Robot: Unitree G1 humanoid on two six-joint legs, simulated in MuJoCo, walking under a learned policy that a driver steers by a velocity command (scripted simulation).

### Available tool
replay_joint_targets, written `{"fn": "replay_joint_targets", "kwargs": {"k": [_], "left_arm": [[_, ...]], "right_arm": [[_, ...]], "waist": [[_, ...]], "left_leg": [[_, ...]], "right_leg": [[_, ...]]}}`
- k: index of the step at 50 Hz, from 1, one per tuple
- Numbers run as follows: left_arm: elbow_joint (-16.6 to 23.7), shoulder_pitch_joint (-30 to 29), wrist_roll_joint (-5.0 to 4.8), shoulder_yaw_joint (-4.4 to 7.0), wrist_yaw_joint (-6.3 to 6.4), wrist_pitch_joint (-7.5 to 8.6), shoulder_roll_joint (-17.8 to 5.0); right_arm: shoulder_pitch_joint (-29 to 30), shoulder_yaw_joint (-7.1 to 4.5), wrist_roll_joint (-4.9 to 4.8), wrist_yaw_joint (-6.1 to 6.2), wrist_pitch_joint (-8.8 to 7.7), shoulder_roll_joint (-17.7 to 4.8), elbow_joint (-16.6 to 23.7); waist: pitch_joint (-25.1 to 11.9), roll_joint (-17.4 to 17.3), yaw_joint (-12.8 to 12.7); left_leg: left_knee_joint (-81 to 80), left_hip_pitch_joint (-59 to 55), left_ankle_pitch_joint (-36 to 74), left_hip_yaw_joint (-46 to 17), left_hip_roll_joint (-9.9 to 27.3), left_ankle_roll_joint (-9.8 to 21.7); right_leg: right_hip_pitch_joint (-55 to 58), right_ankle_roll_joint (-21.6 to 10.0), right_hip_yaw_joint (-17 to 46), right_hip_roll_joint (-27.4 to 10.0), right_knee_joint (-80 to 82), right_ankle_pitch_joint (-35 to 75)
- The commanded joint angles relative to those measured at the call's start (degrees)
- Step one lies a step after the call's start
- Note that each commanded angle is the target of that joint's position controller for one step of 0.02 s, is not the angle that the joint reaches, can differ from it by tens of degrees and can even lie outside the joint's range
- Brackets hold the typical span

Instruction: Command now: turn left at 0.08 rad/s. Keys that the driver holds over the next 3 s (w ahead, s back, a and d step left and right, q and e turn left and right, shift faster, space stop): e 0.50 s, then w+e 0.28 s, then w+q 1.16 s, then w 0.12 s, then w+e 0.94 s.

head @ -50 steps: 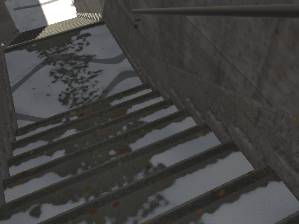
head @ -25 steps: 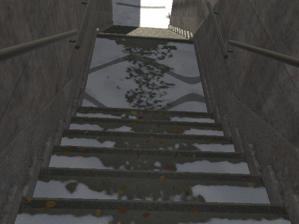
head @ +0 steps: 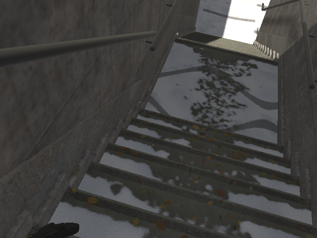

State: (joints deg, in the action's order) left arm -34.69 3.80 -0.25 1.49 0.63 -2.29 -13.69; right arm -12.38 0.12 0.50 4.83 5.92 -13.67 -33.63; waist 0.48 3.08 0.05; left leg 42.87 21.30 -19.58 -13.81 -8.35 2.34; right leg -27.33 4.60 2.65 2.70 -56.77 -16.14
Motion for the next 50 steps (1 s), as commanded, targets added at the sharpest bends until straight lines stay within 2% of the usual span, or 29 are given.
{"fn": "replay_joint_targets", "kwargs": {"k": [1,2,3,4,5,6,8,10,14,18,20,21,22,23,25,28,31,36,38,40,41,42,43,44,45,46,48,49,50], "left_arm": [[0.09,4.13,-0.99,0.19,-1.60,1.08,-0.06],[-1.96,6.94,0.19,0.23,-2.01,1.18,-0.30],[-2.34,9.61,1.15,0.42,-2.27,1.63,-4.65],[-2.44,9.11,2.38,0.40,-3.01,2.33,-4.48],[-0.67,4.42,1.47,0.46,-3.10,2.80,-3.91],[0.72,0.94,0.59,0.60,-2.57,2.62,-4.47],[1.41,2.94,-0.03,1.47,-1.59,1.77,-7.56],[2.09,4.96,-0.21,2.23,-0.80,0.63,-9.22],[3.62,9.07,-0.68,2.75,0.39,-1.90,-9.43],[5.02,6.61,-2.24,2.43,1.56,-3.14,-8.88],[6.88,5.83,-1.81,1.64,1.63,-3.10,-6.17],[7.26,6.66,-1.62,1.42,1.52,-2.71,-5.67],[7.19,6.59,-1.22,2.09,1.30,-2.03,-7.13],[6.84,5.52,-0.83,3.33,1.14,-1.46,-9.63],[4.70,7.41,-0.61,4.07,1.22,-2.12,-9.74],[3.56,8.40,-1.54,3.33,0.60,-3.13,-7.49],[5.12,3.22,-1.50,1.80,-0.62,-2.23,-4.60],[6.30,0.01,-1.68,1.99,-1.44,0.00,-5.75],[3.56,4.59,-0.91,3.52,-1.32,0.22,-7.78],[4.45,3.36,-1.66,2.38,-1.58,0.89,-5.01],[2.70,7.46,-2.42,2.26,-1.89,1.43,-3.85],[-0.81,15.91,-2.46,3.05,-2.05,1.99,-4.37],[-3.82,24.58,-2.29,5.17,-1.79,2.45,-8.48],[-4.48,27.75,-1.59,6.44,-1.34,3.14,-16.04],[-5.46,31.74,-2.10,6.24,-2.74,4.51,-14.92],[-6.42,30.09,-0.95,5.34,-3.34,5.56,-12.75],[-7.25,23.88,-0.80,3.52,-3.28,6.23,-7.42],[-6.42,18.68,-0.21,2.60,-2.96,6.35,-4.43],[-6.29,16.33,0.67,2.80,-2.48,6.76,-4.65]], "right_arm": [[-0.81,-1.09,-0.37,-0.87,-0.64,-3.36,1.42],[-4.60,-0.45,0.16,-1.63,-1.41,-0.35,-0.42],[-9.66,-0.45,1.20,-1.97,-2.03,0.36,-1.21],[-4.95,-2.50,-0.43,-1.81,-3.41,-4.44,1.21],[1.38,-3.78,-1.42,-1.73,-4.72,-8.22,1.58],[4.88,-4.28,-1.13,-1.83,-5.13,-8.49,1.80],[6.92,-3.81,0.35,-2.70,-4.82,-4.91,2.17],[7.19,-3.34,-0.10,-3.53,-5.18,-2.80,1.74],[7.13,-3.89,-0.64,-3.64,-5.93,-3.96,0.73],[3.26,-3.74,-0.66,-4.30,-6.92,-3.35,-0.57],[1.95,-5.02,0.77,-4.92,-6.45,-7.20,-0.79],[-0.09,-5.76,1.74,-4.81,-6.03,-9.27,-1.06],[-2.21,-5.62,1.89,-4.56,-5.94,-9.05,-1.27],[-4.18,-5.57,1.04,-4.33,-6.07,-8.87,-1.39],[-0.93,-5.05,0.44,-4.02,-5.91,-8.21,-1.06],[0.97,-4.85,-0.22,-3.63,-5.63,-7.47,-0.88],[-2.96,-5.22,-0.66,-2.98,-5.60,-8.48,-2.02],[-6.44,-6.60,-1.14,-3.71,-7.48,-12.29,-3.66],[-4.73,-6.58,-0.01,-4.22,-9.08,-12.10,-3.38],[-6.50,-6.43,-1.88,-4.53,-8.97,-11.31,-4.37],[-6.36,-6.37,-2.16,-4.79,-8.58,-11.77,-5.25],[-5.61,-6.37,-2.21,-4.88,-8.38,-11.89,-6.13],[-3.27,-5.83,-1.51,-4.85,-9.02,-10.70,-5.68],[-5.85,-4.41,0.42,-4.94,-10.38,-5.16,-3.10],[-3.04,-5.20,-2.49,-4.31,-12.22,-8.71,-2.40],[0.79,-6.27,-4.73,-3.43,-12.16,-11.52,-2.05],[-0.95,-5.45,-2.92,-2.36,-10.40,-8.23,-3.60],[-5.11,-5.67,-1.86,-2.76,-9.43,-7.76,-5.12],[-8.77,-5.62,-1.65,-3.76,-8.93,-7.67,-7.62]], "waist": [[-1.51,-12.43,-1.03],[-0.86,-7.39,0.23],[-2.41,4.14,4.28],[2.57,8.91,3.93],[5.88,6.69,2.84],[4.93,6.13,2.68],[0.24,5.36,1.66],[-1.35,5.39,0.72],[-4.89,7.21,-1.68],[-8.85,5.15,0.30],[-10.02,-7.24,-0.83],[-8.94,-15.61,-0.16],[-7.41,-18.70,1.31],[-6.09,-13.31,2.57],[-3.74,-6.62,-0.59],[-2.40,-8.42,-1.11],[-0.03,-9.41,2.56],[1.53,-11.79,4.73],[-1.63,-8.94,2.00],[1.24,-11.47,3.04],[0.81,-10.70,0.77],[-2.02,-9.06,-3.91],[-3.16,-4.87,-8.96],[-4.98,16.80,-4.60],[-6.95,13.12,-8.98],[-0.22,3.88,-7.05],[2.92,-1.29,-2.01],[1.97,0.81,1.49],[-0.58,0.94,2.92]], "left_leg": [[-15.33,0.16,6.60,-13.97,11.75,9.97],[-10.28,2.96,-0.53,-9.89,8.30,7.40],[1.01,10.22,-14.43,-4.13,4.68,2.44],[-3.21,15.49,-14.21,-1.00,5.62,-1.50],[-4.50,13.39,-9.55,1.24,8.60,-3.31],[-5.35,7.85,-4.47,2.82,8.81,-4.35],[-4.83,2.02,-1.78,5.39,6.60,-4.80],[-6.10,0.54,-1.22,7.63,5.58,-4.65],[-6.88,3.31,-4.47,9.63,4.12,-4.84],[-14.99,-6.86,5.84,9.90,6.17,-3.14],[-13.46,-15.86,22.61,3.91,12.19,2.12],[-17.75,-20.32,29.52,-4.60,19.80,8.46],[-20.09,-23.36,36.72,-12.75,28.07,15.44],[-20.17,-23.29,39.26,-14.82,32.14,19.17],[-18.29,-18.28,42.45,-6.79,29.68,16.44],[-21.88,-12.15,14.05,4.23,21.30,10.48],[-24.40,-8.32,-6.60,4.37,21.35,9.86],[-24.96,-6.48,-11.68,4.32,25.72,10.12],[-19.65,-4.54,-6.40,4.73,28.26,10.36],[-18.28,-5.50,-5.48,5.11,27.89,8.95],[-15.31,-2.02,-1.23,7.13,26.41,8.14],[-7.32,3.29,4.63,10.63,24.32,6.83],[8.92,10.83,15.87,15.49,20.57,3.81],[38.44,30.17,-14.87,18.45,11.84,-1.94],[36.96,37.48,-13.57,5.81,5.95,-1.18],[38.05,41.92,-10.68,2.82,7.10,-0.59],[37.57,40.65,-4.78,0.36,8.50,0.57],[33.14,35.46,0.19,-0.68,9.79,0.81],[30.07,30.40,8.46,0.16,9.88,1.28]], "right_leg": [[16.07,-4.78,-1.11,-1.98,28.09,-1.87],[22.40,-6.27,2.95,-2.87,33.53,0.14],[28.26,-11.37,16.03,-11.63,29.44,19.73],[21.33,-20.33,30.62,-17.20,38.28,12.02],[16.86,-20.40,31.35,-16.90,40.12,6.38],[13.63,-18.57,27.59,-14.49,39.24,6.34],[14.40,-16.37,24.92,-11.54,38.62,3.80],[15.31,-15.24,22.13,-9.59,37.08,4.98],[21.68,-16.73,24.43,-9.41,33.94,18.63],[18.61,-15.72,24.66,-8.57,29.18,26.88],[7.47,-12.00,18.43,-3.11,21.84,14.32],[-1.74,-8.55,13.34,2.67,13.99,-1.36],[-10.40,-5.82,10.30,5.17,4.59,-18.78],[-16.16,-3.48,9.67,4.57,-10.14,-23.96],[-18.05,-1.12,9.58,1.92,-23.49,-17.24],[-16.43,-0.54,3.23,-0.78,-18.02,-3.42],[-14.50,-2.03,-0.67,-3.19,-7.07,1.85],[-10.36,-4.92,-3.83,-4.11,3.61,-5.77],[-6.13,-5.92,-3.36,-4.66,-4.74,5.07],[-6.34,-7.37,-3.06,-4.67,3.59,-9.91],[1.86,-8.24,-5.12,-2.80,9.69,-11.78],[15.64,-9.06,-9.11,0.64,16.09,-6.19],[28.01,-10.62,-7.47,1.36,21.77,-2.44],[36.34,-17.43,21.10,-14.81,25.20,9.23],[34.88,-25.46,39.62,-23.11,36.63,5.19],[31.61,-26.02,37.72,-24.20,34.99,4.16],[22.71,-21.21,25.55,-23.49,28.67,13.74],[16.45,-17.99,18.51,-21.31,26.11,17.30],[14.01,-15.33,13.28,-17.94,25.09,17.93]]}}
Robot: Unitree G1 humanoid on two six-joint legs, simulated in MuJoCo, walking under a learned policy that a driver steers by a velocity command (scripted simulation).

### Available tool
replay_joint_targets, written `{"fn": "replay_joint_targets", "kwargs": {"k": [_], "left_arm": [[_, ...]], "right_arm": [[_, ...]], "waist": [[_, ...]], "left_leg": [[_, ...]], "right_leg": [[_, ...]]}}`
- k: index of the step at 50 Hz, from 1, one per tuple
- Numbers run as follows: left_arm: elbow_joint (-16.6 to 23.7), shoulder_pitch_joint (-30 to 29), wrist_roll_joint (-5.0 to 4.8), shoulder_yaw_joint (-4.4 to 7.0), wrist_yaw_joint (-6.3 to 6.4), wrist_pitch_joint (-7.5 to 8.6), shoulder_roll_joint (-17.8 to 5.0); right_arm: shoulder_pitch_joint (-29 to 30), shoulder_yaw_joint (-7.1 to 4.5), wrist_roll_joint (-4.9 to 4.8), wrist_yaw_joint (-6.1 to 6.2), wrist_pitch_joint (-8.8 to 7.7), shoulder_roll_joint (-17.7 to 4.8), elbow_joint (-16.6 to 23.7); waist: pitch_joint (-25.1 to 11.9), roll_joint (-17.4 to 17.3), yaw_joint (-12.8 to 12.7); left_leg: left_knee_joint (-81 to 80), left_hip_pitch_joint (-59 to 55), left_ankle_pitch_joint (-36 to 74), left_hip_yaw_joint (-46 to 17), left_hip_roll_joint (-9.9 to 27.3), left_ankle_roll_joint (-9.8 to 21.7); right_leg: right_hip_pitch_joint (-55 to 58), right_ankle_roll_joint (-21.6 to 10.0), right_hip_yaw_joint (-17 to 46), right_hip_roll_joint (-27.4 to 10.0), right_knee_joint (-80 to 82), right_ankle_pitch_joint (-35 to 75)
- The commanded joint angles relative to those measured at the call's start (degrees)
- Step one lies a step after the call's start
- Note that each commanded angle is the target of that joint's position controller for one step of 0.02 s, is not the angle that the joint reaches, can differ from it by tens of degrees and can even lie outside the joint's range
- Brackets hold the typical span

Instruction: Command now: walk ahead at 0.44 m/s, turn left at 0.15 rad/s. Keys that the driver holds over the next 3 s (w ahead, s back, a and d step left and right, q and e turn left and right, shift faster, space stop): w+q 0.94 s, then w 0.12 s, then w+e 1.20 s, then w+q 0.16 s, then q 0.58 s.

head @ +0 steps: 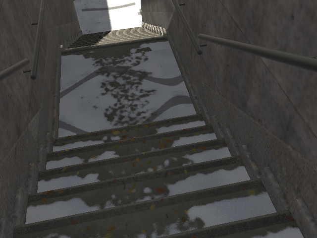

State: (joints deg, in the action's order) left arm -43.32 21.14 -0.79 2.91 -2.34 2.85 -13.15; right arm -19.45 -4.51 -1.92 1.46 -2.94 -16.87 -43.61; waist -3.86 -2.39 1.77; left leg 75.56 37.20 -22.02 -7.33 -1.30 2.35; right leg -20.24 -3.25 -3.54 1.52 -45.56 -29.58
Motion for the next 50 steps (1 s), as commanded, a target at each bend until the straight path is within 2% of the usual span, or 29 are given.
{"fn": "replay_joint_targets", "kwargs": {"k": [1,2,6,8,10,12,13,14,15,16,17,18,19,21,22,23,25,27,30,33,36,37,38,40,41,42,44,46,50], "left_arm": [[1.90,-1.87,1.42,1.45,1.00,1.85,-5.92],[2.84,-4.26,1.49,1.10,1.96,2.64,-5.42],[-1.01,3.16,0.83,0.61,5.90,3.01,-6.07],[-2.46,4.10,0.28,0.18,6.86,2.22,-5.31],[-3.18,5.47,0.38,0.34,5.70,1.91,-5.94],[-1.78,6.40,-0.74,0.03,5.41,0.29,-5.46],[-3.24,6.47,-0.58,0.37,5.61,-0.19,-6.97],[-4.41,6.80,-0.53,0.82,5.34,0.30,-7.21],[-3.23,0.42,-0.58,1.32,4.99,1.35,-7.49],[0.79,6.11,0.05,-0.06,4.17,3.21,-3.24],[3.34,6.89,0.26,-0.29,3.03,4.31,-5.40],[5.93,4.94,-2.10,0.31,2.97,4.28,-7.72],[4.97,0.05,-2.79,1.93,3.96,3.40,-11.29],[5.81,-4.52,1.04,1.83,5.53,1.04,-9.62],[7.10,-5.75,4.07,1.18,5.97,0.81,-6.49],[5.12,-1.75,4.73,0.90,5.33,1.26,-4.49],[5.94,-4.48,2.56,1.89,4.12,2.36,-6.74],[8.99,-12.56,4.08,1.05,3.34,3.15,-5.79],[12.72,-17.65,3.04,0.29,2.12,2.17,-1.41],[11.98,-10.22,1.89,0.94,1.77,1.88,-3.66],[4.48,5.15,1.02,3.06,1.17,2.83,-5.49],[0.14,16.14,1.84,3.18,0.59,2.77,-6.56],[-1.67,19.59,1.38,2.78,-0.02,2.60,-8.03],[-1.87,19.52,-0.75,4.07,-0.48,0.88,-13.12],[-0.93,10.40,0.53,1.77,-0.06,0.24,-4.56],[-0.19,2.78,1.05,1.51,0.80,0.77,-6.81],[-2.92,-1.50,0.56,-1.22,1.56,2.69,-0.06],[-2.70,-3.39,1.29,-1.08,1.85,3.55,-1.80],[-8.61,4.78,1.98,-0.26,4.36,1.96,-5.48]], "right_arm": [[-3.02,-0.77,1.21,-1.18,0.42,-3.41,1.54],[-1.39,-1.26,0.48,-2.07,0.05,-5.21,1.83],[13.17,1.64,2.72,-4.73,-0.57,3.11,6.94],[14.09,1.48,1.51,-5.21,0.80,2.81,8.59],[5.84,0.84,2.97,-5.50,1.83,1.42,4.93],[9.81,1.29,1.07,-5.05,2.45,2.32,6.08],[5.20,0.63,0.78,-4.99,2.26,1.92,4.63],[-4.25,-0.84,1.16,-4.75,1.86,-0.33,1.65],[-16.33,-1.20,1.34,-4.61,1.72,-3.30,-2.35],[-18.04,-0.48,2.30,-5.30,1.34,-7.41,-2.17],[-13.17,-1.16,0.77,-5.19,1.78,-7.23,0.21],[-7.65,-2.30,0.61,-4.63,1.93,-9.77,0.46],[1.51,-0.26,1.21,-4.21,1.32,-3.73,3.32],[10.66,1.54,0.22,-2.71,-0.13,-0.51,6.13],[9.90,0.61,0.69,-1.37,-0.29,-2.27,5.64],[7.15,-0.07,2.68,-0.05,-0.09,-4.00,4.58],[-0.54,0.43,0.91,1.86,-0.16,-1.50,1.12],[-4.16,1.16,-0.78,3.36,0.16,0.77,-0.54],[-3.72,0.83,-0.38,3.29,1.82,-1.12,-1.24],[-1.23,1.31,0.73,3.09,3.44,0.62,0.20],[-3.27,2.36,-0.23,2.89,3.55,2.60,-1.89],[-6.49,2.59,0.20,1.39,2.64,5.41,-3.90],[-17.66,2.40,-1.35,-0.05,1.73,6.55,-4.72],[-14.45,1.75,-3.67,-0.05,0.85,-0.45,-0.94],[-0.73,0.18,-2.67,1.29,2.75,-4.36,0.41],[4.66,0.38,-3.32,2.13,4.02,-3.16,4.82],[2.74,0.71,-0.46,2.59,4.50,-0.46,4.36],[0.62,-0.78,0.23,2.24,3.31,-2.51,3.74],[5.64,1.31,0.64,-0.75,2.67,5.06,6.35]], "waist": [[2.50,8.43,1.71],[2.67,5.76,2.70],[3.89,5.01,-2.46],[6.12,7.53,-3.23],[2.05,9.25,-1.39],[8.53,6.86,-4.53],[7.22,8.00,-1.60],[2.06,4.21,4.08],[0.73,-3.36,11.06],[-6.20,-11.29,4.16],[-11.05,-3.88,1.78],[-10.69,-1.99,-1.03],[-1.28,9.48,-4.51],[9.70,8.06,-7.98],[8.52,4.86,-7.26],[3.37,2.64,-7.35],[2.39,0.26,-4.60],[4.88,2.80,-1.63],[4.45,-2.10,0.72],[3.06,-6.99,-2.55],[2.97,-0.68,-6.96],[-2.20,7.91,-8.94],[-6.19,21.98,-5.06],[-7.78,25.53,-5.91],[0.91,-0.40,-5.48],[8.97,7.13,-3.18],[14.08,5.47,0.53],[11.75,6.27,2.03],[5.57,8.13,-0.97]], "left_leg": [[-3.39,11.48,16.61,-3.98,1.80,1.19],[-12.59,7.96,28.78,-5.54,2.00,1.78],[-38.02,-14.02,57.48,7.28,-3.75,-1.12],[-40.22,-14.97,54.25,7.60,-3.20,-1.75],[-30.46,-17.13,54.23,7.68,-3.07,0.96],[-50.09,-9.89,29.71,12.16,-2.71,1.28],[-52.98,-14.41,25.14,11.98,-1.50,3.18],[-58.89,-29.66,35.75,9.23,-0.51,7.02],[-59.30,-44.61,52.15,2.18,5.19,12.59],[-35.31,-62.45,69.37,-11.58,13.81,19.77],[-41.20,-58.52,62.09,-18.46,17.11,23.61],[-49.81,-53.96,20.70,-31.68,21.70,27.58],[-53.84,-40.83,1.90,-30.71,20.26,22.23],[-56.04,-14.24,12.22,-24.86,14.67,18.68],[-52.64,-9.64,25.20,-19.96,9.54,17.81],[-48.58,-9.08,34.70,-15.84,6.33,16.26],[-43.20,-13.74,30.10,-11.60,1.81,13.40],[-38.79,-8.83,15.40,-8.65,-2.28,11.03],[-36.70,-2.77,4.79,-11.72,-4.28,10.00],[-25.78,-10.79,7.17,-17.74,-4.12,10.38],[-1.25,-17.60,8.66,-15.29,-6.01,6.57],[19.54,-1.71,-14.84,-10.83,-10.22,4.08],[41.28,19.80,-31.52,-10.63,-14.21,1.56],[52.85,32.39,-22.38,-5.77,-7.04,-0.80],[41.63,30.91,-6.80,-1.92,-1.45,1.58],[39.23,27.98,-0.84,-1.96,0.23,1.10],[30.40,22.30,7.17,-8.16,2.80,1.75],[10.78,16.42,20.20,-6.81,2.75,0.75],[-14.89,8.65,28.01,-3.67,4.11,-1.43]], "right_leg": [[4.69,-5.90,15.94,-15.28,14.55,34.70],[1.42,-2.90,11.33,-12.13,14.32,24.26],[-12.54,-1.24,-1.53,-6.74,11.85,16.55],[-11.45,-1.83,-1.33,-8.28,6.04,18.04],[-5.97,-1.99,1.45,-10.71,-6.68,23.35],[4.28,-0.13,2.35,-11.65,-13.10,38.57],[7.07,-0.29,4.58,-13.23,-21.54,48.48],[3.14,0.35,3.01,-9.83,-38.51,53.20],[-13.65,1.59,-1.54,-4.21,-70.95,20.06],[-40.56,2.91,5.10,-1.83,-81.85,-17.19],[-41.17,2.32,10.73,-3.97,-73.29,-9.33],[-46.33,2.62,13.07,-4.24,-63.08,-3.71],[-46.62,1.96,15.14,-8.53,-47.12,9.79],[-35.87,6.13,12.82,-9.46,-30.10,17.98],[-28.97,7.84,10.55,-8.18,-24.10,22.37],[-22.05,7.76,9.42,-7.04,-25.28,32.65],[-23.11,6.73,11.33,-5.78,-13.96,46.62],[-16.68,5.54,10.47,-3.50,5.34,61.66],[-1.23,5.35,8.43,0.75,11.80,60.91],[1.77,3.82,12.59,-0.55,12.97,51.25],[14.63,2.36,11.82,-7.38,32.80,52.80],[33.84,-0.49,15.19,-12.74,19.72,69.32],[49.43,-5.82,22.91,-19.67,3.72,74.16],[44.14,-14.90,37.15,-30.20,15.15,37.40],[27.09,-11.80,32.69,-23.16,27.22,-0.43],[13.42,-13.06,37.63,-24.57,30.79,-4.38],[-1.32,-7.37,28.22,-19.02,27.68,4.43],[-4.15,-2.56,15.95,-12.30,26.51,22.31],[4.81,-5.37,10.71,-13.29,25.65,44.54]]}}
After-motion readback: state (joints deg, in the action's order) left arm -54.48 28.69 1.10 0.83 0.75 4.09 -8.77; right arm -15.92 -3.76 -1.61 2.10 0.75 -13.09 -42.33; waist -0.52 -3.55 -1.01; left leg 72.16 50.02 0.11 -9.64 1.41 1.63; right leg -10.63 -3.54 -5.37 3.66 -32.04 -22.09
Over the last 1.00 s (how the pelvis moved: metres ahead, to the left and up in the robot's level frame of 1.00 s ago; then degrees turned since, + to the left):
0.10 -0.11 -0.01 -25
